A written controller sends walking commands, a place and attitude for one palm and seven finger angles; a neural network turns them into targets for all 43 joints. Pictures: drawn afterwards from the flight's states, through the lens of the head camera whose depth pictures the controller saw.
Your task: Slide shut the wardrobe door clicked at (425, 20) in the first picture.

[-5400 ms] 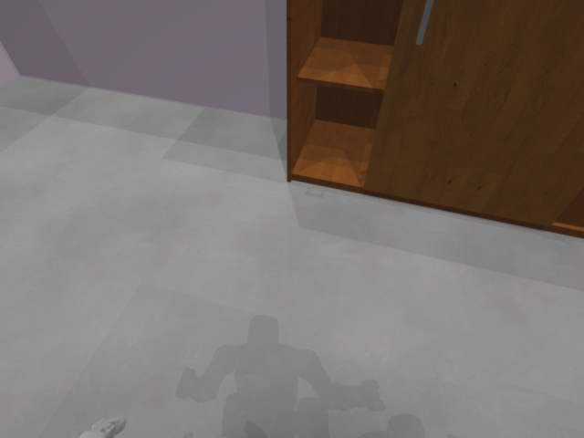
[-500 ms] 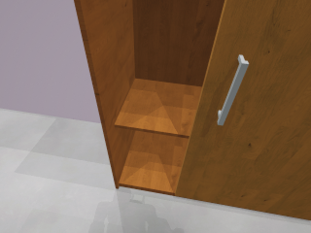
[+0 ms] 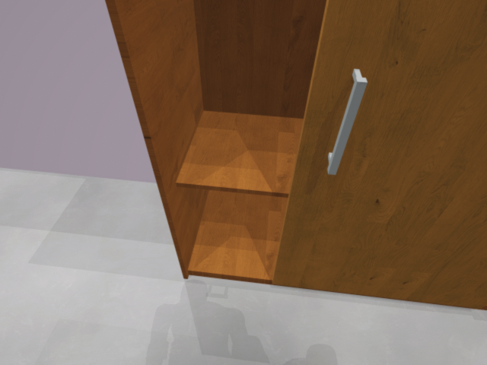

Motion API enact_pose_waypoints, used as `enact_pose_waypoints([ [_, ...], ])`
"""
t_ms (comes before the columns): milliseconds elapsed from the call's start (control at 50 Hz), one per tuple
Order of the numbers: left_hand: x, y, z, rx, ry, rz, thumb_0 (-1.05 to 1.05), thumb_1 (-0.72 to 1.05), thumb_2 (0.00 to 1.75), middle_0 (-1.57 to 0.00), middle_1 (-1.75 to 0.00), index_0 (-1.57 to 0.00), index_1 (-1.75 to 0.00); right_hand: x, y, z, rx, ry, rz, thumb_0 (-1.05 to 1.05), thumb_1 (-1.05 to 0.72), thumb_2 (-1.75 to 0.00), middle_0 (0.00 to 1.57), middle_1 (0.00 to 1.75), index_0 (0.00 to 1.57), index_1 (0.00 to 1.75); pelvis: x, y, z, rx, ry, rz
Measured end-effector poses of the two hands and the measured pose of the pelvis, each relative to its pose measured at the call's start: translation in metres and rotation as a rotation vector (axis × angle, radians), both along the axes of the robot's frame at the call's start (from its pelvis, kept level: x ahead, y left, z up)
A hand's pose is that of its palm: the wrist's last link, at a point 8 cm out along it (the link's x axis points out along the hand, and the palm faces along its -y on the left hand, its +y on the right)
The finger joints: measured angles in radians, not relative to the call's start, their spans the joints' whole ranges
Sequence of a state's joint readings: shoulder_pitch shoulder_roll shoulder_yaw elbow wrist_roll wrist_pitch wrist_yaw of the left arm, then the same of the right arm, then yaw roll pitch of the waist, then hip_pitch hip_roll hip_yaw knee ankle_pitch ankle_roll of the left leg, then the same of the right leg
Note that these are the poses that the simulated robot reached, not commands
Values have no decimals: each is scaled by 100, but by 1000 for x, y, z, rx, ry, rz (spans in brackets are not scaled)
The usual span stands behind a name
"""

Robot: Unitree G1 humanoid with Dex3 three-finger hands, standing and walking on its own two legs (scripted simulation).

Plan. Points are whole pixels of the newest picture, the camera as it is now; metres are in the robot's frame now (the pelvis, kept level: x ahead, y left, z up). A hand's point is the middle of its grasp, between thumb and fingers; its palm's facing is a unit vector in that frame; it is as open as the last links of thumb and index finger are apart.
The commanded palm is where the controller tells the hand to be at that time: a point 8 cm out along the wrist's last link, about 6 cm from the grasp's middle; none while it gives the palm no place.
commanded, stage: come to a stop and stand still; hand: right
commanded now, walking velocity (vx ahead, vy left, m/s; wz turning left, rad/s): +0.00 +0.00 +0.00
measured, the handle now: (343, 126) +0.56 -0.17 +0.12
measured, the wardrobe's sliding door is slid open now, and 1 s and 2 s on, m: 0.37 0.37 0.37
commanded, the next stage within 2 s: look again from close up in 0.90 s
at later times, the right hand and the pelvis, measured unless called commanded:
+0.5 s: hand out of the picture -0.06 -0.18 -0.19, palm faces +0.10 +0.98 -0.16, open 7.4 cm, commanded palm none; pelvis -0.02 -0.02 -0.01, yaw -2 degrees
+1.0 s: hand out of the picture -0.03 -0.18 -0.17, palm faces +0.01 +0.99 -0.16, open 7.3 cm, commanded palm none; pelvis -0.03 -0.02 +0.01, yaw +1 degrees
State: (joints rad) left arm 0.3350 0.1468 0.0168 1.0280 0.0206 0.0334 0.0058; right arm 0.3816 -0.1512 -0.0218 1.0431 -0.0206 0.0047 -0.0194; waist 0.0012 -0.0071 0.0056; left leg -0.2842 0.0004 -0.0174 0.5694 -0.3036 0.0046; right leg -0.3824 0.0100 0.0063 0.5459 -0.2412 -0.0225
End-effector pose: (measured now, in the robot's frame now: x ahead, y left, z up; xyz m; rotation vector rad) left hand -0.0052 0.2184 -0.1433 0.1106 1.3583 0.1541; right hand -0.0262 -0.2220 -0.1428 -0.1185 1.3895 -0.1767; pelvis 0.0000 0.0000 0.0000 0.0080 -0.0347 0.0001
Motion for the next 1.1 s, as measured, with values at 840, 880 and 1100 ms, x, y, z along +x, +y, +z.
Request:
enact_pose_waypoints([
  [840, -60, -46, -4, -51, 66, 36, 1, 92, 90, -20, -30, -20, -30, -2, -24, 8, -15, -37, 46, 1, -92, -90, 20, 30, 20, 30, -37, -26, 5, -14, 30, 11],
  [880, -60, -43, -2, -47, 69, 40, 1, 92, 90, -20, -30, -20, -30, -7, -21, 7, -5, -16, 47, 1, -92, -90, 20, 30, 20, 30, -35, -25, 6, -12, 30, 11],
  [1100, -44, -27, 6, -8, 91, 19, 0, 91, 90, -20, -30, -19, -30, -10, 1, 4, 44, 37, 28, 1, -91, -90, 20, 30, 20, 30, -18, -19, 9, -17, 37, 10],
])
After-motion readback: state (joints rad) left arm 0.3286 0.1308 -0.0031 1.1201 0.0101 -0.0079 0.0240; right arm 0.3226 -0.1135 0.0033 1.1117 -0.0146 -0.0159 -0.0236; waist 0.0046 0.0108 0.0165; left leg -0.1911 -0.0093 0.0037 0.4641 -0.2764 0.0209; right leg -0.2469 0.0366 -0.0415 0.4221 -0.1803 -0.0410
